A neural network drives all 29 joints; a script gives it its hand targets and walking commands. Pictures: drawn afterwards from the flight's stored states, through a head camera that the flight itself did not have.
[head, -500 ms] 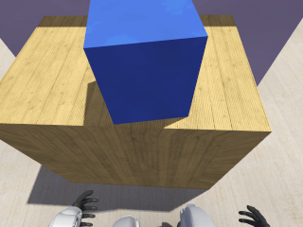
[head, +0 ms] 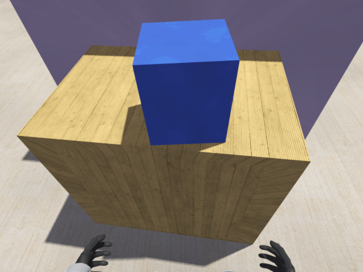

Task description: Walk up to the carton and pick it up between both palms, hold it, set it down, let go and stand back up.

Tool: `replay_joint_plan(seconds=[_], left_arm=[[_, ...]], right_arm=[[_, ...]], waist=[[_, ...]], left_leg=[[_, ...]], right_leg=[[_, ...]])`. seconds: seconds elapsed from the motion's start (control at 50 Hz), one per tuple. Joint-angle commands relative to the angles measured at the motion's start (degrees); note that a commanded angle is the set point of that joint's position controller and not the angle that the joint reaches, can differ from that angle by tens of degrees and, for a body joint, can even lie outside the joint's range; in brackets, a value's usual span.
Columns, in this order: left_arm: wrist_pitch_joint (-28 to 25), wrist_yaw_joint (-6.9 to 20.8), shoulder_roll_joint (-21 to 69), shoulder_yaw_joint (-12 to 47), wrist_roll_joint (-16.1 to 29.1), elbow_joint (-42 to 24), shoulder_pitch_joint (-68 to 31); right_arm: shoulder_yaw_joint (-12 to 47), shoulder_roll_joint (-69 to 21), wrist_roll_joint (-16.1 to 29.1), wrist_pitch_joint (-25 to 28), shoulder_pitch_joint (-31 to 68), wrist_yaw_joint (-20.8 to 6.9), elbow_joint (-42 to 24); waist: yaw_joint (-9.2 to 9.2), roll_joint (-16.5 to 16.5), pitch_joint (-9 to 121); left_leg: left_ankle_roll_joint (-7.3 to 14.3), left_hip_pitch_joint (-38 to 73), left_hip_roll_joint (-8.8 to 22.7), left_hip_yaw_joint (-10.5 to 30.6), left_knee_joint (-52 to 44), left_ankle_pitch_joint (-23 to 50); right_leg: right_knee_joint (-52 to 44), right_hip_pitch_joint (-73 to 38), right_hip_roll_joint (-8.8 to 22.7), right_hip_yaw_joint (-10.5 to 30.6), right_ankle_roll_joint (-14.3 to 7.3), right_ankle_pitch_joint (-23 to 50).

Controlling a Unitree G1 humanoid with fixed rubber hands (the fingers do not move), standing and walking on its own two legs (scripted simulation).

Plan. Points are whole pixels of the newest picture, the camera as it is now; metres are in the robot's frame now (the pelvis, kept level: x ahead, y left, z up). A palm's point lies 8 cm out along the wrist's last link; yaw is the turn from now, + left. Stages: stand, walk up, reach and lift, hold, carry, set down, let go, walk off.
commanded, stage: reach and lift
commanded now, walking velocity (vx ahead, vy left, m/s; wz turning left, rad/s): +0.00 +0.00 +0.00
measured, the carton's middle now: (185, 85) +0.57 +0.01 +0.12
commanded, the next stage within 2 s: none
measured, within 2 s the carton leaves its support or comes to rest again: neither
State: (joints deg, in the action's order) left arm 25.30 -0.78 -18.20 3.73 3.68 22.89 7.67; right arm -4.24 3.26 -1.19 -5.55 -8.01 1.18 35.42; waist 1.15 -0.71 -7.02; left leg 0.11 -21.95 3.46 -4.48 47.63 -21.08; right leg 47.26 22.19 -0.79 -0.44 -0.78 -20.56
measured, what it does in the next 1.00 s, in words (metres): shifts its weight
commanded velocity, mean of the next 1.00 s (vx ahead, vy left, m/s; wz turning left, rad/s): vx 0.00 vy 0.00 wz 0.00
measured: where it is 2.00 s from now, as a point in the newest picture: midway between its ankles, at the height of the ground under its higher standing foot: outside the picture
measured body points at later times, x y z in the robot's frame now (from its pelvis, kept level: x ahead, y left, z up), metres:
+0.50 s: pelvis -0.01 -0.02 +0.03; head -0.02 -0.02 +0.48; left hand +0.24 +0.22 -0.02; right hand +0.21 -0.21 -0.03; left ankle +0.05 +0.12 -0.70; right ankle +0.06 -0.11 -0.70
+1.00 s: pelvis +0.07 +0.00 +0.04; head +0.08 +0.01 +0.49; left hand +0.29 +0.23 +0.02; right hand +0.29 -0.21 +0.01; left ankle +0.05 +0.12 -0.70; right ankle +0.05 -0.11 -0.70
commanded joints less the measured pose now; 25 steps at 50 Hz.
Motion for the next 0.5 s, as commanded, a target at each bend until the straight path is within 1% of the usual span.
replay_joint_plan(seconds=[0.0, 0.06, 0.1, 0.14, 0.2, 0.24, 0.28, 0.3, 0.32, 0.34, 0.36, 0.38, 0.4, 0.42, 0.44, 0.46, 0.48], left_arm=[[-2.2, 0.0, -9.3, -5.8, -0.1, -6.2, -9.8], [-2.9, 1.3, -7.9, -7.0, -1.8, -2.2, -9.9], [-4.1, 2.0, -6.9, -7.8, -3.1, -0.1, -11.6], [-6.0, 2.6, -6.0, -8.8, -4.6, 1.5, -14.1], [-10.1, 3.2, -5.2, -10.3, -6.3, 3.4, -19.2], [-13.0, 3.1, -5.6, -10.4, -5.6, 4.3, -23.3], [-15.4, 2.6, -6.8, -9.3, -2.8, 4.8, -27.7], [-16.2, 2.3, -7.7, -8.3, -0.7, 5.1, -29.5], [-16.7, 2.0, -8.6, -7.5, 1.2, 5.6, -30.6], [-16.8, 1.9, -9.8, -7.5, 2.3, 6.1, -31.2], [-16.6, 1.9, -10.4, -8.0, 2.3, 6.3, -31.5], [-16.1, 1.7, -10.6, -8.0, 2.0, 5.9, -31.9], [-15.6, 1.6, -10.6, -7.7, 2.2, 5.2, -32.1], [-15.5, 1.5, -9.2, -8.8, 2.6, 3.3, -33.3], [-15.1, 1.6, -9.0, -8.3, 2.7, 3.0, -32.9], [-14.7, 1.5, -8.9, -8.2, 2.9, 2.1, -32.3], [-14.4, 1.4, -8.6, -8.1, 2.9, 1.5, -31.5]], right_arm=[[-0.2, 6.9, 0.1, 0.7, 4.7, 0.7, -12.2], [0.5, 6.4, 0.4, -1.0, 4.8, 0.8, -12.1], [1.0, 6.2, 0.7, -1.9, 5.6, 0.8, -13.2], [1.4, 6.6, 0.9, -2.4, 6.7, 0.8, -14.8], [1.5, 7.2, 0.7, -2.7, 10.0, 0.8, -17.2], [1.6, 6.8, 0.6, -2.5, 13.2, 0.8, -19.0], [2.1, 5.0, 1.0, -2.1, 16.8, 1.0, -20.9], [2.4, 3.7, 1.4, -1.8, 18.2, 1.1, -21.6], [2.6, 2.5, 1.9, -1.7, 18.7, 1.2, -21.6], [2.9, 1.6, 2.5, -1.6, 18.2, 1.2, -20.9], [3.7, 1.4, 3.3, -1.5, 16.2, 1.6, -19.9], [4.0, 1.3, 3.6, -1.5, 14.7, 2.0, -18.8], [3.7, 1.1, 3.7, -1.6, 15.1, 2.3, -18.0], [3.7, 2.8, 5.1, -1.8, 14.3, 2.9, -16.7], [3.3, 3.4, 5.4, -1.7, 15.2, 3.3, -16.7], [3.0, 4.0, 5.6, -1.6, 16.3, 3.7, -17.0], [2.6, 4.5, 5.7, -1.7, 17.4, 3.8, -17.4]], waist=[[-0.06, -0.6, 11.9], [-0.20, -0.2, 6.7], [-0.11, -1.1, 4.8], [0.10, -2.8, 4.3], [0.51, -5.1, 6.0], [0.91, -4.3, 8.0], [1.04, -1.4, 9.8], [0.93, 0.7, 10.5], [1.01, 3.5, 10.4], [1.21, 7.1, 10.2], [1.57, 9.0, 10.3], [2.01, 7.2, 10.4], [2.14, 6.0, 11.3], [0.05, 5.3, 12.2], [0.46, 2.0, 13.4], [0.24, -1.0, 14.6], [-0.23, -3.3, 15.4]], left_leg=[[2.2, 0.7, 1.4, -2.1, -22.3, -6.1], [3.8, -1.9, 0.1, -2.9, -26.9, -7.4], [5.1, -3.6, 0.0, -3.0, -29.1, -8.8], [6.8, -7.4, 0.9, -3.1, -31.1, -10.7], [8.9, -15.5, 2.6, -3.3, -33.0, -13.2], [9.1, -17.2, 2.7, -2.9, -31.9, -13.2], [7.9, -12.9, 1.5, -1.7, -28.7, -11.9], [6.7, -8.2, 0.3, -0.8, -26.4, -10.6], [4.9, -2.4, -1.7, -0.3, -24.2, -7.6], [2.7, 4.8, -4.6, 0.1, -21.4, -2.2], [2.0, 12.0, -6.5, 1.4, -18.1, 3.0], [1.8, 14.4, -6.5, 2.2, -18.0, 5.1], [1.7, 13.8, -6.2, 2.0, -19.0, 4.9], [1.0, 16.8, -4.9, 0.8, -18.8, 1.6], [0.9, 15.5, -4.2, 0.5, -20.3, -0.3], [1.0, 12.2, -3.0, 0.5, -22.5, -3.0], [1.3, 8.2, -1.8, 0.5, -24.8, -5.8]], right_leg=[[-17.0, -12.2, -0.7, -0.5, 0.3, 2.8], [-20.0, -18.0, -1.2, 0.5, 1.0, -2.4], [-21.1, -21.3, -1.6, 0.7, 1.1, -4.8], [-20.5, -26.0, -2.7, 0.0, 1.5, -4.7], [-17.8, -33.7, -4.4, -1.4, 2.4, -2.5], [-17.6, -33.3, -4.0, -1.1, 2.6, -3.2], [-20.6, -26.2, -1.7, 0.9, 2.1, -7.6], [-23.4, -20.2, 0.3, 2.8, 1.6, -11.1], [-26.7, -13.6, 3.0, 5.7, 0.6, -15.2], [-30.5, -6.0, 6.8, 9.8, -0.8, -20.1], [-33.8, 1.5, 10.1, 13.3, -2.4, -23.7], [-35.1, 3.9, 10.9, 14.5, -2.9, -23.6], [-34.5, 2.2, 10.2, 13.4, -2.5, -21.6], [-31.8, 3.9, 7.4, 8.9, -2.2, -18.9], [-29.9, 2.1, 5.7, 6.7, -2.0, -15.4], [-27.3, -2.2, 3.7, 4.4, -1.6, -11.4], [-24.9, -7.7, 2.0, 2.6, -1.0, -7.7]])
